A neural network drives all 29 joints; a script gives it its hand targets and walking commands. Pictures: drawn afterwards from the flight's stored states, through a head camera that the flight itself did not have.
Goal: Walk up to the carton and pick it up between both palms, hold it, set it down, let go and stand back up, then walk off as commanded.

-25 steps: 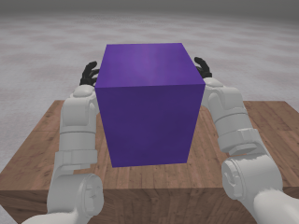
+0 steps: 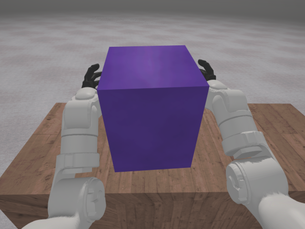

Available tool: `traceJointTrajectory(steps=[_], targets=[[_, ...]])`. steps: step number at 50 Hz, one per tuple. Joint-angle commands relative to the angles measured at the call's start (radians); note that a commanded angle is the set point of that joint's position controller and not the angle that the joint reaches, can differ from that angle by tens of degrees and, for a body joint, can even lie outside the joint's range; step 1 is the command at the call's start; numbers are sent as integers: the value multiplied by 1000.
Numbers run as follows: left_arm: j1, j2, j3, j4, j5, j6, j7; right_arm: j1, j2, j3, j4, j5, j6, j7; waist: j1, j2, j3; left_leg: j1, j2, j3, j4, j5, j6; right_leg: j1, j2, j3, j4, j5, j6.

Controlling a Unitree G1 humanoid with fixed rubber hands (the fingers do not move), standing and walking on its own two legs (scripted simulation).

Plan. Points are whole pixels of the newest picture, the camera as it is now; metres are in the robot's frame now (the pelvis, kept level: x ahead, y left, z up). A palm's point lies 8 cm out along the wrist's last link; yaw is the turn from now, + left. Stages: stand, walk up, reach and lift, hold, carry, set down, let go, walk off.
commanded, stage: hold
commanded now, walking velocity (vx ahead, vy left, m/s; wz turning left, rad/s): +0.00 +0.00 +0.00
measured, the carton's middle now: (150, 107) +0.37 +0.01 +0.21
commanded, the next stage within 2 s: none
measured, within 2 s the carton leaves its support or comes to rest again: neither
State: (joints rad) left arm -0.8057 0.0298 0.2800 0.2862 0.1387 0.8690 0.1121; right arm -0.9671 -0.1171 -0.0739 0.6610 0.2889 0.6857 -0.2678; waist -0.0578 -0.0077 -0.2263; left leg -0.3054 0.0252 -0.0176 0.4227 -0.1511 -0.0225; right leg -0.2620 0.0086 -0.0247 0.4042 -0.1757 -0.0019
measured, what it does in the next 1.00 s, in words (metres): stands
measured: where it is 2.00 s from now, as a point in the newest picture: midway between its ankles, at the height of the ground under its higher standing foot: outside the picture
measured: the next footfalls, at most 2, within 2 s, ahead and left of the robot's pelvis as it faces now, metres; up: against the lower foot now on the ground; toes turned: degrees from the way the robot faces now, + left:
none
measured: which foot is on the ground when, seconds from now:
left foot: down 0.00-1.00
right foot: down 0.00-1.00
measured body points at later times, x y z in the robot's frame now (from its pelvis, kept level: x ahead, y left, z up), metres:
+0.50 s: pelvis +0.00 +0.00 +0.00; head -0.07 +0.01 +0.44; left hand +0.38 +0.15 +0.26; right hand +0.39 -0.14 +0.26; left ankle +0.04 +0.13 -0.74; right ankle +0.02 -0.12 -0.74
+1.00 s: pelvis +0.00 +0.00 +0.00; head -0.08 +0.01 +0.44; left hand +0.38 +0.15 +0.25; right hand +0.39 -0.14 +0.26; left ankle +0.04 +0.13 -0.74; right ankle +0.02 -0.12 -0.74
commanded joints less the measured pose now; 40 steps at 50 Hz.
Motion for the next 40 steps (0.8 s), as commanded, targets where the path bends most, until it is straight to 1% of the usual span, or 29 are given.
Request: traceJointTrajectory(steps=[1, 2, 4, 5, 7, 9, 10, 13, 14, 15, 17, 18, 19, 20, 23, 24, 25, 26, 27, 28, 29, 30, 31, 33, 34, 35, 36, 39, 40], targets=[[-948, -671, -480, -180, -171, -82, -162, -920, 686, 333, -349, 247, -52, 111, -27, 119, -412, 277, -63, -36, -21, 186, -35, 247, 79, 31, -101, 203, 31], [-1002, -652, -500, -214, -177, -90, -162, -906, 709, 330, -327, 255, -41, 109, -38, 116, -420, 287, -64, -38, -27, 171, -32, 248, 76, 35, -101, 199, 36], [-1024, -686, -556, -232, -219, -92, -155, -971, 706, 347, -420, 255, -61, 110, -49, 111, -481, 305, -59, -51, -14, 165, -31, 216, 83, 30, -98, 184, 34], [-1003, -645, -485, -176, -179, -89, -153, -932, 681, 332, -322, 251, -37, 111, -30, 99, -378, 273, -57, -43, -31, 109, -29, 205, 79, 27, -113, 132, 35], [-911, -655, -461, -125, -155, -72, -161, -928, 668, 326, -348, 244, -47, 106, -38, 86, -375, 274, -62, -38, -32, 128, -20, 229, 78, 26, -111, 162, 40], [-943, -634, -440, -111, -135, -73, -170, -871, 660, 295, -232, 221, -31, 104, -41, 85, -299, 256, -58, -28, -52, 77, -29, 213, 79, 30, -116, 114, 37], [-966, -640, -469, -140, -148, -74, -167, -888, 673, 298, -246, 225, -35, 110, -42, 121, -321, 260, -51, -40, -54, 76, -36, 208, 73, 38, -117, 109, 30], [-987, -670, -492, -195, -184, -90, -160, -917, 724, 344, -342, 252, -45, 111, -35, 96, -408, 265, -60, -40, -37, 160, -29, 248, 87, 27, -92, 188, 34], [-987, -674, -512, -207, -186, -85, -162, -933, 712, 346, -370, 267, -53, 109, -50, 127, -452, 292, -61, -45, -19, 186, -33, 249, 79, 34, -90, 232, 36], [-1003, -697, -554, -257, -212, -91, -159, -963, 729, 375, -459, 288, -62, 108, -44, 123, -531, 323, -50, -55, 6, 268, -45, 251, 91, 31, -78, 268, 29], [-973, -675, -555, -261, -204, -83, -153, -912, 700, 363, -410, 279, -43, 102, -49, 137, -482, 320, -56, -59, 3, 264, -48, 254, 83, 38, -90, 278, 36], [-935, -678, -531, -203, -195, -71, -154, -921, 674, 353, -411, 274, -39, 99, -55, 120, -432, 318, -59, -53, -1, 221, -44, 236, 89, 35, -106, 238, 33], [-900, -650, -509, -201, -164, -63, -161, -886, 666, 339, -358, 263, -33, 100, -47, 110, -398, 307, -52, -47, -8, 229, -46, 247, 90, 38, -103, 235, 32], [-865, -640, -477, -150, -138, -52, -172, -811, 631, 305, -275, 239, -17, 97, -66, 107, -325, 277, -54, -43, -27, 145, -50, 240, 85, 32, -112, 170, 34], [-856, -596, -394, -88, -92, -48, -191, -840, 642, 280, -227, 226, -19, 100, -47, 95, -262, 241, -54, -33, -58, 75, -30, 230, 70, 33, -121, 108, 41], [-890, -656, -462, -129, -144, -61, -190, -886, 663, 295, -313, 237, -39, 103, -50, 89, -351, 253, -52, -42, -43, 132, -37, 262, 78, 38, -104, 164, 38], [-935, -642, -468, -193, -151, -73, -180, -906, 701, 332, -352, 257, -45, 104, -24, 83, -404, 276, -59, -37, -34, 172, -21, 260, 77, 40, -98, 191, 40], [-935, -643, -478, -185, -152, -77, -177, -907, 684, 327, -348, 254, -42, 105, -40, 93, -383, 261, -60, -39, -33, 151, -30, 253, 79, 37, -104, 167, 35], [-989, -670, -499, -208, -176, -85, -174, -959, 713, 337, -408, 254, -50, 106, -30, 97, -436, 260, -58, -46, -27, 151, -24, 240, 75, 35, -100, 162, 34], [-992, -671, -508, -222, -182, -86, -167, -935, 698, 337, -366, 264, -43, 106, -43, 116, -453, 276, -58, -50, -17, 174, -35, 242, 76, 36, -90, 193, 34], [-941, -671, -504, -196, -165, -77, -162, -953, 689, 344, -380, 258, -51, 104, -23, 116, -422, 275, -61, -42, -23, 182, -42, 254, 86, 30, -99, 192, 26], [-978, -667, -522, -229, -177, -79, -158, -920, 698, 337, -373, 257, -47, 110, -32, 147, -451, 297, -57, -45, -19, 196, -45, 239, 81, 35, -93, 204, 26], [-958, -665, -509, -214, -171, -72, -161, -880, 670, 323, -326, 270, -33, 107, -62, 135, -430, 300, -55, -44, -14, 190, -44, 242, 84, 29, -92, 206, 31], [-941, -658, -493, -189, -168, -69, -167, -921, 697, 340, -375, 254, -42, 105, -29, 100, -433, 301, -61, -34, -24, 174, -37, 230, 87, 27, -103, 201, 41], [-971, -644, -469, -170, -156, -73, -167, -918, 667, 321, -340, 242, -37, 106, -30, 119, -409, 277, -61, -35, -37, 128, -38, 229, 81, 31, -111, 151, 33], [-980, -647, -480, -204, -168, -79, -164, -928, 699, 329, -356, 257, -43, 109, -25, 99, -407, 274, -55, -43, -30, 154, -37, 225, 85, 26, -104, 170, 30], [-971, -680, -505, -167, -171, -72, -168, -910, 678, 317, -319, 248, -42, 107, -55, 131, -377, 275, -55, -40, -32, 112, -44, 199, 80, 26, -104, 149, 31], [-949, -631, -458, -152, -151, -70, -167, -899, 682, 315, -287, 243, -37, 115, -25, 100, -373, 242, -55, -38, -45, 94, -31, 238, 75, 34, -102, 129, 29], [-935, -626, -444, -134, -130, -72, -168, -868, 665, 297, -236, 235, -34, 116, -36, 103, -332, 232, -62, -37, -49, 78, -35, 236, 71, 36, -111, 105, 38]])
